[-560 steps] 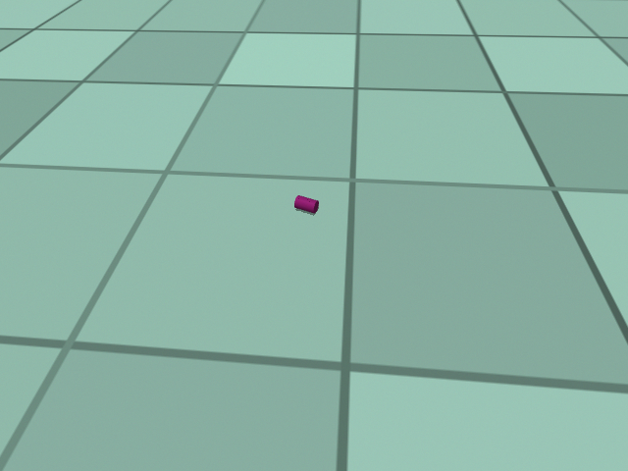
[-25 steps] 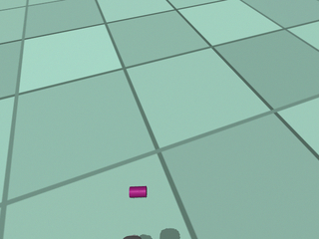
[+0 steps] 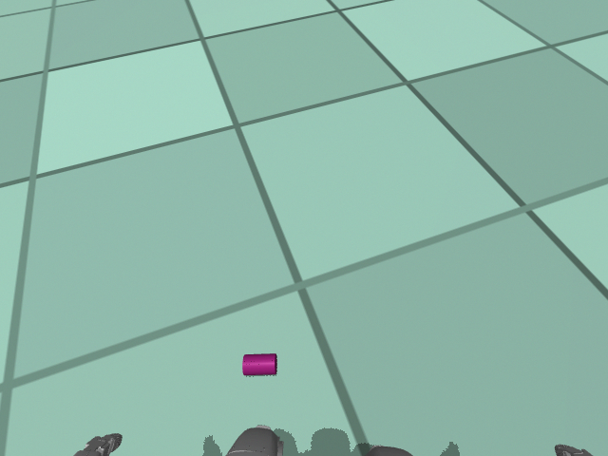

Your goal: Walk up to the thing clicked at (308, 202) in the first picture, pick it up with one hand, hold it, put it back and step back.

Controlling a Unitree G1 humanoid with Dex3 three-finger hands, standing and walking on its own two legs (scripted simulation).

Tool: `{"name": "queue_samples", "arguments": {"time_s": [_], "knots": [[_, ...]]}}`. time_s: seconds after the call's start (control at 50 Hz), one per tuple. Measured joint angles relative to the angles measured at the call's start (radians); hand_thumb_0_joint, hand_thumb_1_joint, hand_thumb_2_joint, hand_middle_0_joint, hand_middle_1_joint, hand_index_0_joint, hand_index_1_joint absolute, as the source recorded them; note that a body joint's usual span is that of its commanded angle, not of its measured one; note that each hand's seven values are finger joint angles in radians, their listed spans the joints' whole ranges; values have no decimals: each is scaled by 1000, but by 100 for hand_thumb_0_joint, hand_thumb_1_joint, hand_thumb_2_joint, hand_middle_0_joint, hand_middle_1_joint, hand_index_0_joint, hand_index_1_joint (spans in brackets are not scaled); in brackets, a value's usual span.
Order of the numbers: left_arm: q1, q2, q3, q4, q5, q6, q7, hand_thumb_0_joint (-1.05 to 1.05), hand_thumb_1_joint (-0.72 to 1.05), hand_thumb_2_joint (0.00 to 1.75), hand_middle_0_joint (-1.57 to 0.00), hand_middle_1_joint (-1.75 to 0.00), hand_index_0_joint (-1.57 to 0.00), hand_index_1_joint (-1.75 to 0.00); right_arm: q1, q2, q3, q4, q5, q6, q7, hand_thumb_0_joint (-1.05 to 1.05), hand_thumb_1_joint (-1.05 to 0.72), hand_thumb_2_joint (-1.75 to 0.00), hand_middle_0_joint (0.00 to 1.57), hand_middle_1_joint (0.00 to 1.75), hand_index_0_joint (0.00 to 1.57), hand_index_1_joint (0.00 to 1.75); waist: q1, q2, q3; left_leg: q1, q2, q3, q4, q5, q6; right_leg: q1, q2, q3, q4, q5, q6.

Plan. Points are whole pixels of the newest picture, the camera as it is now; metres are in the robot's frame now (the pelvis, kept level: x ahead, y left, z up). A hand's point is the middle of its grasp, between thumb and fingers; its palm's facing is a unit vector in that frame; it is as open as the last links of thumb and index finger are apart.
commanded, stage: walk up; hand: left
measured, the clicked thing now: (260, 364) +0.44 +0.20 -0.72
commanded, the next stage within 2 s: stand in 1.70 s
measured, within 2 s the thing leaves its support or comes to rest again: neither
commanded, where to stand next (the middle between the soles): +0.03 +0.01 m, yaw +0 degrees
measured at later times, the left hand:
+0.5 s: hand out of the picture +0.05 +0.25 -0.13, palm faces +0.05 -0.94 -0.33, open 7.4 cm
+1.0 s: hand out of the picture +0.07 +0.28 -0.12, palm faces +0.04 -0.95 -0.31, open 7.4 cm
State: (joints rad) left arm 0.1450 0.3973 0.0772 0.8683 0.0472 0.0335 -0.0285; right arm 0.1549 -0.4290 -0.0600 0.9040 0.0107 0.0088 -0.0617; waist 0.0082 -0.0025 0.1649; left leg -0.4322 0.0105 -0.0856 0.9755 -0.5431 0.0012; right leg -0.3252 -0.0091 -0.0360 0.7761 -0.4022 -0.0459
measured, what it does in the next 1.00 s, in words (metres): steps on the spot: left foot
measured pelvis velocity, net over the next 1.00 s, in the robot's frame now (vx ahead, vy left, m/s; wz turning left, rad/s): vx -0.01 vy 0.02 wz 0.03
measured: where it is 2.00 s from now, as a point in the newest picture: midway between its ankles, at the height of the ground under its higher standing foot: outside the picture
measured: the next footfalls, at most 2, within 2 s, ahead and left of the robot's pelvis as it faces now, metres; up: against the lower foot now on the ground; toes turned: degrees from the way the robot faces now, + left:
left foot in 0.28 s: +0.03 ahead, +0.12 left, +0.00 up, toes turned +0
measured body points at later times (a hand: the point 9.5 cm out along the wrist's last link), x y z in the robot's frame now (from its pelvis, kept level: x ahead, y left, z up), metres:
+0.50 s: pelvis -0.01 -0.01 +0.02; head -0.01 -0.01 +0.47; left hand +0.04 +0.29 -0.10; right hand +0.10 -0.30 -0.10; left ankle +0.00 +0.12 -0.71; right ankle +0.01 -0.10 -0.71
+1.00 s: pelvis -0.01 +0.02 +0.04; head -0.01 +0.03 +0.49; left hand +0.06 +0.32 -0.10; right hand +0.09 -0.28 -0.09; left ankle +0.00 +0.12 -0.71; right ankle +0.01 -0.10 -0.71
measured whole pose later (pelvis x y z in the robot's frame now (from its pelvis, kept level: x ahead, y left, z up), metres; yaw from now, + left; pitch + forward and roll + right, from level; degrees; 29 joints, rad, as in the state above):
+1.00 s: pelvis -0.01 +0.02 +0.04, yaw +2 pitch -3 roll +0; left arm 0.09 0.35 0.02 1.13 0.00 -0.01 -0.02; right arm 0.10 -0.35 0.00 1.12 -0.01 -0.03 0.01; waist 0.01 -0.02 0.04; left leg -0.11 -0.02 0.01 0.33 -0.17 0.03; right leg -0.11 -0.01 -0.06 0.31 -0.15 0.00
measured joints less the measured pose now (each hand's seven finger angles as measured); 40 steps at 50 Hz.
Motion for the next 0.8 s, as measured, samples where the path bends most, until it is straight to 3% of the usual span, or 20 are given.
{"name": "queue_samples", "arguments": {"time_s": [0.04,0.1,0.24,0.3,0.36,0.44,0.58,0.8], "knots": [[7,-16,-7,-11,-2,-1,2,1,90,90,-20,-30,-20,-30,5,-10,0,5,2,1,4,1,-91,-90,21,30,20,30,8,-6,-5,-20,-37,5,94,-32,11,14,-7,6,-35,19,-6],[15,-38,-21,-19,-5,-8,10,1,90,90,-20,-30,-20,-30,22,-22,1,5,3,-6,14,1,-91,-90,21,30,20,30,9,6,-16,-23,-61,7,128,15,11,29,-3,-3,-93,52,-11],[40,-38,-36,-23,-19,-31,17,1,90,90,-21,-30,-21,-30,62,6,25,37,-12,-10,39,1,-91,-90,20,30,20,30,3,4,-37,114,-31,44,-198,68,-1,48,2,-49,-120,62,-18],[38,-22,-40,-3,-33,-24,18,1,90,90,-21,-30,-21,-30,57,37,29,51,-21,-22,44,1,-91,-90,20,30,20,30,1,-29,-29,190,-39,65,-366,243,-2,41,-21,-50,-70,36,-8],[36,-27,-43,36,-45,-10,18,1,90,90,-20,-30,-20,-30,47,62,44,56,-25,-26,55,1,-91,-90,21,30,20,30,8,-35,-44,199,-32,72,-377,242,-5,56,-11,-40,-98,38,5],[43,-36,-50,86,-36,-23,11,1,90,90,-20,-30,-20,-30,17,77,58,68,-16,-18,65,1,-90,-90,21,30,20,30,7,-11,-69,211,-7,59,-388,244,-12,100,15,-56,-183,104,-7],[23,-56,-61,154,-36,-39,8,1,90,90,-20,-30,-20,-30,-19,70,64,102,-13,-26,74,1,-91,-90,21,30,20,30,10,14,-106,249,-12,57,-493,302,-7,146,13,-57,-301,160,5],[-40,-40,-54,216,-46,-45,13,1,90,90,-20,-30,-20,-30,-50,74,73,172,-14,-35,67,1,-91,-90,21,30,20,30,12,1,-114,295,-19,74,-593,352,9,197,10,-39,-423,230,26]]}}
